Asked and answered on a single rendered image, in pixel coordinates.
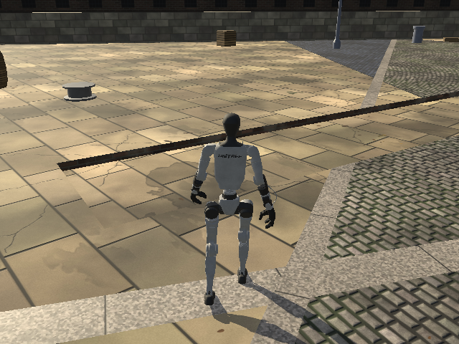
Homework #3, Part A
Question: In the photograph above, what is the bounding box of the right robot hand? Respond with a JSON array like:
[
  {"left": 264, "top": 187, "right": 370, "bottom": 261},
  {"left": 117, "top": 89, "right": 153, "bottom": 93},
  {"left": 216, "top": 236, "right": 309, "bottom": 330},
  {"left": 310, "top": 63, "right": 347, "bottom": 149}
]
[{"left": 259, "top": 208, "right": 275, "bottom": 229}]

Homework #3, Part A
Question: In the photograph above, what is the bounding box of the left robot hand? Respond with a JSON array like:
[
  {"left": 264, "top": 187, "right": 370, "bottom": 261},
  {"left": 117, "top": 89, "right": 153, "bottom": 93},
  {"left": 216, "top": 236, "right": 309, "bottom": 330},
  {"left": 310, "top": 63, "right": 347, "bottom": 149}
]
[{"left": 190, "top": 191, "right": 207, "bottom": 204}]

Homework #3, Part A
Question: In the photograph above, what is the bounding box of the right robot upper arm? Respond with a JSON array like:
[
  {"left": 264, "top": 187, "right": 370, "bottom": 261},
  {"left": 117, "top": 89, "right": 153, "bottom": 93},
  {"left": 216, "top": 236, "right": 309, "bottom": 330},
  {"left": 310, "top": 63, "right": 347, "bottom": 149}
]
[{"left": 245, "top": 145, "right": 265, "bottom": 186}]

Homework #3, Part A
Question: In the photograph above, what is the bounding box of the robot head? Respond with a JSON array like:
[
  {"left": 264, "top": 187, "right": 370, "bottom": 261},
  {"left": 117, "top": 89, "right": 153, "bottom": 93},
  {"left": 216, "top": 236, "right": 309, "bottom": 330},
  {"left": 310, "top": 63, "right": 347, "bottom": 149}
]
[{"left": 219, "top": 113, "right": 243, "bottom": 147}]

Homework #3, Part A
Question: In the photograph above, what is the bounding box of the left robot upper arm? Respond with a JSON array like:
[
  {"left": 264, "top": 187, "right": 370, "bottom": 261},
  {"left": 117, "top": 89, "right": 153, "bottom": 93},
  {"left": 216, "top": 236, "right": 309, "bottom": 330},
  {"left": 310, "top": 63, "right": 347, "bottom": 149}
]
[{"left": 196, "top": 143, "right": 216, "bottom": 181}]

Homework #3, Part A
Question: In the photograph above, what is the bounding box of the left robot forearm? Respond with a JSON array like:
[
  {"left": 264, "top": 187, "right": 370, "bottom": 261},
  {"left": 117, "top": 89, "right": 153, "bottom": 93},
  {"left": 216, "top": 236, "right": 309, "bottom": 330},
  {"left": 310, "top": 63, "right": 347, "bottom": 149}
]
[{"left": 191, "top": 170, "right": 203, "bottom": 194}]

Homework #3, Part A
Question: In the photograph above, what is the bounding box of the right robot thigh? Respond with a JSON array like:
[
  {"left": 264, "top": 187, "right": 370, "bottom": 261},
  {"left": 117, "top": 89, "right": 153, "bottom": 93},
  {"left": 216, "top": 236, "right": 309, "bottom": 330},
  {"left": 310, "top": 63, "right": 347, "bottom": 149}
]
[{"left": 237, "top": 199, "right": 253, "bottom": 243}]

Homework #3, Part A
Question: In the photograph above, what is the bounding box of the right robot forearm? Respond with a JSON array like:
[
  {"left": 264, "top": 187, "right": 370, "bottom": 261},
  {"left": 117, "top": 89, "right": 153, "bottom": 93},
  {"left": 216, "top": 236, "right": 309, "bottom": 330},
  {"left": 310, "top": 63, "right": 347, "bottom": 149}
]
[{"left": 257, "top": 174, "right": 273, "bottom": 210}]

